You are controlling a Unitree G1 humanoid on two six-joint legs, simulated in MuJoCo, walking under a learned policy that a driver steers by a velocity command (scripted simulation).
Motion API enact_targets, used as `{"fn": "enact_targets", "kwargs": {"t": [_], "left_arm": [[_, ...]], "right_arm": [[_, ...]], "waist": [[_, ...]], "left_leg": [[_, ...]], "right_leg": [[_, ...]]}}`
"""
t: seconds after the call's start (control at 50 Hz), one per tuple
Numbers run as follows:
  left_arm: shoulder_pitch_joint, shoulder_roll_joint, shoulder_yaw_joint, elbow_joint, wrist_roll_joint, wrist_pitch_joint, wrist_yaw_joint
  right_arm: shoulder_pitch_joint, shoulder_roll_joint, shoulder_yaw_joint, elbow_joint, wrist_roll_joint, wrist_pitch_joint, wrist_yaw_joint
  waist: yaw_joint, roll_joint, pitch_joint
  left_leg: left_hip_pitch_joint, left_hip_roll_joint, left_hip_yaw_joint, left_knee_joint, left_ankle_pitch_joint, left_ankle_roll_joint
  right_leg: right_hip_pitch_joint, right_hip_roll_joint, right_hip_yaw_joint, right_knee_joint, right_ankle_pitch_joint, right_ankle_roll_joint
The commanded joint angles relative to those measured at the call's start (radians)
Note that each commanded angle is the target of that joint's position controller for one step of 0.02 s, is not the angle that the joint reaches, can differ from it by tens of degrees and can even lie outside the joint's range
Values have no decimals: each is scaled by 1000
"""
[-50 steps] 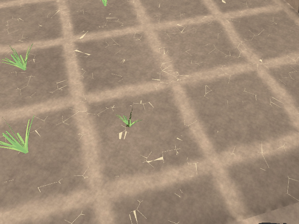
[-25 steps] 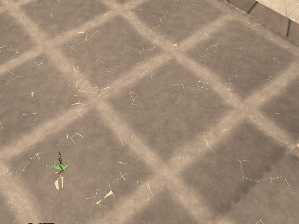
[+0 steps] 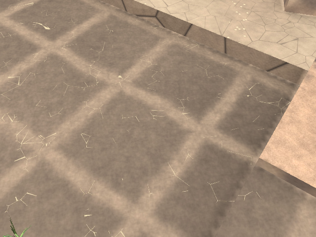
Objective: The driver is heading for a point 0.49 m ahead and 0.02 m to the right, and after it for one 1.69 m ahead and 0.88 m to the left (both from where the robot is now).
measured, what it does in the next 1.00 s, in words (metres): steps on the spot, turning right: right foot 0.06 m higher, then left foot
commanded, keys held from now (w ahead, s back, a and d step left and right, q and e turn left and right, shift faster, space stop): e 0.34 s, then no key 0.32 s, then w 0.34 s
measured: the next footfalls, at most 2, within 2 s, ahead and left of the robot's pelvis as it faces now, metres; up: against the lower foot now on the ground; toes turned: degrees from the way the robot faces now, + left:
right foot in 0.36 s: +0.03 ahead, -0.12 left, +0.06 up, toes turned -16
left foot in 0.90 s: +0.03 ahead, +0.10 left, +0.06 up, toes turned -18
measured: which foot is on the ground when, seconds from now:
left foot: down 0.00-0.38, up 0.40-0.88, down 0.90-1.00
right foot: down 0.00-0.00, up 0.02-0.34, down 0.36-0.94, up 0.96-1.00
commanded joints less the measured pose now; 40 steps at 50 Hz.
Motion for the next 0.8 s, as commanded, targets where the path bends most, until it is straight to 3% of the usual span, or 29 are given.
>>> {"fn": "enact_targets", "kwargs": {"t": [0.02,0.04,0.06,0.08,0.1,0.12,0.14,0.16,0.18,0.2,0.22,0.24,0.26,0.28,0.3,0.34,0.36,0.38,0.4,0.42,0.44,0.46,0.48,0.52,0.58,0.64,0.68,0.72,0.8], "left_arm": [[-50,111,38,-123,-22,-15,-8],[-40,124,40,-112,-12,-26,-17],[-24,148,47,-97,-1,-30,-21],[-7,116,38,-88,8,-28,-20],[-5,74,23,-91,17,-26,-22],[-13,17,5,-89,21,-26,-26],[-62,7,-8,-131,21,-34,-41],[-54,6,-6,-126,18,-44,-39],[-37,-8,-11,-136,13,-54,-42],[-4,-6,-13,-128,1,-51,-38],[-14,-7,-21,-149,-4,-47,-37],[9,-5,-30,-181,-14,-37,-46],[-13,12,-36,-197,-20,-25,-51],[-49,45,-26,-186,-12,-12,-49],[-58,53,-17,-180,-12,-2,-48],[13,59,-1,-153,-7,0,-39],[57,75,11,-143,-10,-5,-35],[96,224,50,-176,-2,-19,-32],[177,272,54,-156,48,-44,-41],[188,193,17,-144,69,-78,-64],[152,146,0,-117,56,-89,-71],[95,123,-6,-110,36,-82,-66],[25,109,-10,-105,24,-72,-57],[-41,84,-20,-103,28,-67,-46],[-24,25,-42,-74,23,-81,-34],[16,22,-41,-40,25,-84,-23],[46,44,-29,-19,22,-79,-20],[91,103,-3,0,16,-73,-20],[126,112,8,20,13,-85,-17]], "right_arm": [[50,-195,-57,-49,-10,-15,-8],[13,-178,-54,-91,-18,-23,-17],[-20,-153,-45,-123,-11,-27,-26],[-41,-140,-39,-132,5,-31,-34],[-38,-123,-31,-133,14,-35,-40],[12,-100,-24,-124,0,-37,-41],[85,-140,-37,-96,-4,-37,-37],[136,-122,-33,-86,-11,-33,-35],[197,-152,-44,-58,-17,-18,-36],[199,-162,-47,-60,-21,-2,-37],[203,-189,-55,-58,-12,13,-37],[114,-265,-75,-79,9,29,-46],[25,-295,-88,-105,17,40,-56],[-1,-253,-77,-127,6,46,-59],[7,-247,-74,-132,4,48,-56],[57,-233,-73,-116,20,41,-47],[121,-186,-59,-97,21,35,-45],[143,-112,-32,-143,-5,25,-45],[-30,-137,-36,-205,-21,9,-45],[-33,-190,-54,-179,5,6,-42],[-13,-159,-47,-164,11,19,-49],[10,-145,-47,-148,4,36,-63],[35,-159,-53,-133,-5,52,-73],[112,-138,-50,-106,0,64,-66],[110,-109,-39,-104,4,58,-65],[63,-94,-29,-125,-3,46,-62],[50,-86,-22,-130,-1,40,-54],[29,-107,-25,-141,14,28,-41],[20,-95,-22,-137,24,-4,-20]], "waist": [[-21,355,-46],[-26,361,-40],[-12,224,-23],[-1,158,-6],[-10,141,11],[-52,127,-18],[-69,191,10],[-88,123,2],[-78,165,-45],[-66,161,-95],[-69,197,-118],[-3,304,-147],[11,359,-150],[-11,287,-132],[-19,269,-98],[-2,254,-88],[10,207,-100],[8,-162,-134],[95,-325,-271],[99,-141,-241],[58,-104,-159],[20,-62,-69],[-17,-58,-44],[-68,-57,-69],[-57,-21,-96],[-31,-22,-98],[-12,-41,-104],[22,-74,-72],[44,-31,-36]], "left_leg": [[235,252,-294,-326,53,261],[230,381,-399,-367,148,329],[197,401,-358,-357,181,327],[179,373,-282,-349,217,302],[188,334,-201,-359,259,279],[248,255,-62,-358,412,222],[190,301,-89,-355,547,254],[339,291,-52,-289,809,284],[447,340,-59,-231,970,308],[507,364,-56,-195,1061,334],[557,413,-65,-173,1142,363],[486,489,-118,-198,932,379],[360,496,-138,-243,729,367],[249,434,-54,-273,662,349],[154,385,14,-286,564,329],[93,341,74,-236,379,286],[28,298,116,-134,331,237],[-233,183,202,265,0,116],[-399,27,40,527,-464,90],[-395,63,-47,672,-474,97],[-407,80,-16,678,-398,105],[-411,104,17,653,-315,96],[-345,124,21,624,-222,83],[-208,94,58,680,-81,62],[-184,93,44,612,-5,57],[-190,111,18,428,3,41],[-157,120,26,281,-11,34],[-174,106,52,219,-65,42],[-190,109,43,137,-136,84]], "right_leg": [[-204,26,-16,127,-171,-23],[-244,15,-51,344,-292,1],[-248,-27,-56,452,-278,9],[-238,-46,-87,513,-250,14],[-251,-57,-122,559,-228,19],[-242,-31,-169,633,-239,14],[-220,-78,-240,550,-262,34],[-317,-65,-217,631,-321,42],[-395,-85,-240,681,-347,61],[-433,-95,-240,756,-377,78],[-499,-122,-238,814,-377,97],[-436,-224,-202,729,-336,105],[-319,-280,-197,604,-277,89],[-179,-241,-260,525,-303,76],[-60,-201,-323,429,-352,63],[111,-139,-371,209,-224,22],[245,-114,-315,77,-163,-22],[431,-356,163,-123,140,-162],[378,-592,577,-294,375,-387],[325,-578,465,-268,292,-371],[247,-511,339,-264,159,-305],[182,-450,231,-273,95,-231],[103,-394,138,-280,71,-179],[26,-325,16,-303,99,-149],[112,-318,-44,-321,152,-159],[228,-329,-39,-333,137,-179],[263,-332,-16,-360,-34,-190],[269,-367,73,-390,-233,-224],[236,-405,175,-368,-388,-257]]}}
